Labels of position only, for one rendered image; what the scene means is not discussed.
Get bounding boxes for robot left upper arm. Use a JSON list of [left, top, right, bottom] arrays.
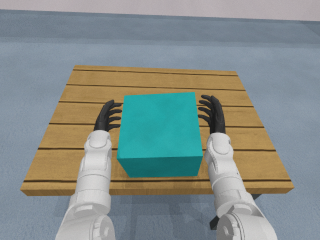
[[56, 213, 116, 240]]

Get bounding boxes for left robot hand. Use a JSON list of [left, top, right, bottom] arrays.
[[93, 99, 122, 132]]

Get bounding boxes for robot left forearm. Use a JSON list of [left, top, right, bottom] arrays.
[[55, 130, 112, 240]]

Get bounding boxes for right robot hand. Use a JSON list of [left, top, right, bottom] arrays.
[[198, 95, 226, 134]]

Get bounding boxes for robot right forearm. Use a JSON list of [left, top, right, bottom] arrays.
[[204, 132, 278, 240]]

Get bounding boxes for robot right upper arm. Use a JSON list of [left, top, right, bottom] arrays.
[[216, 212, 277, 240]]

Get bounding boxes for table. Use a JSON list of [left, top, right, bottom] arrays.
[[20, 65, 295, 230]]

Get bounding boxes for carton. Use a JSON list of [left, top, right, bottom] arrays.
[[116, 92, 203, 178]]

